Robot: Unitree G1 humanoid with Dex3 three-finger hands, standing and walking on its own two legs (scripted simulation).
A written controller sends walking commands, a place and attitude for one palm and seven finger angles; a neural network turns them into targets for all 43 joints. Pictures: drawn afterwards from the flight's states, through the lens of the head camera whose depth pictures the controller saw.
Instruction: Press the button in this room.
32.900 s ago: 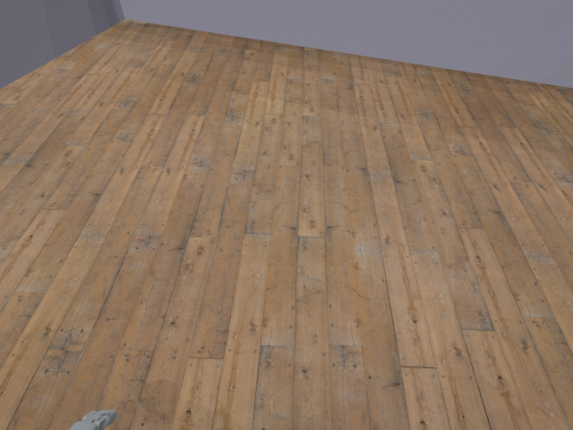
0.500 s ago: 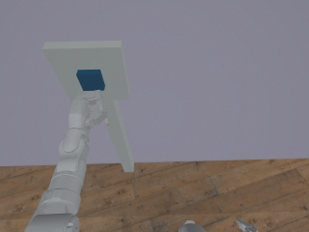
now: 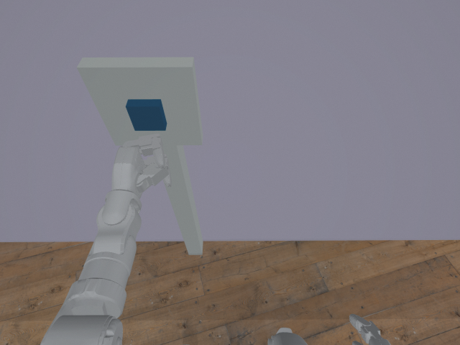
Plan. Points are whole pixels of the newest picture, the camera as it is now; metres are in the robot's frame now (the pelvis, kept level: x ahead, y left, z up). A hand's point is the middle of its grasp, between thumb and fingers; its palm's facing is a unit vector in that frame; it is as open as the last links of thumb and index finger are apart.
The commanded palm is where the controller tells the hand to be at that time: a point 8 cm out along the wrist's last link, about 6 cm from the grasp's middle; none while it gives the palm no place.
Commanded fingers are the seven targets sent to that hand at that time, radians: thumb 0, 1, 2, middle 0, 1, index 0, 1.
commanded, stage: aim a knuckle at the button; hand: left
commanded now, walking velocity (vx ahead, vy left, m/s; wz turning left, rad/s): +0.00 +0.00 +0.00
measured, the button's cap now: (147, 114) +0.50 +0.17 +0.11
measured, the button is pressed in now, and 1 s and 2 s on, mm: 0 8 1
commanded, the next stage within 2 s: press the button with the knuckle in 0.04 s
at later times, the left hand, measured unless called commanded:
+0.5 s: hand (166, 150) +0.44 +0.13 +0.08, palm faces -0.01 -1.00 +0.00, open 3.1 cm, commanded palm +0.41 +0.19 +0.08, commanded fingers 0.00 0.90 0.90 -1.30 -1.50 -1.30 -1.50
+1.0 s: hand (165, 145) +0.45 +0.13 +0.08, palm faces -0.01 -1.00 -0.01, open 2.9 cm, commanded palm +0.45 +0.18 +0.08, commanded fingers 0.00 0.90 0.90 -1.30 -1.50 -1.30 -1.50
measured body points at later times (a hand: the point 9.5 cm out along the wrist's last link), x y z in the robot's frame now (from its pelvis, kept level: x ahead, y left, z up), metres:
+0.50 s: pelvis +0.00 -0.01 +0.00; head +0.07 -0.01 +0.44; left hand +0.43 +0.18 +0.08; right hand +0.09 -0.27 -0.12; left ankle -0.02 +0.13 -0.70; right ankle +0.06 -0.14 -0.70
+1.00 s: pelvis -0.01 +0.00 -0.01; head +0.07 +0.00 +0.43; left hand +0.45 +0.19 +0.08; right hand +0.05 -0.26 -0.13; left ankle -0.02 +0.13 -0.70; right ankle +0.06 -0.14 -0.70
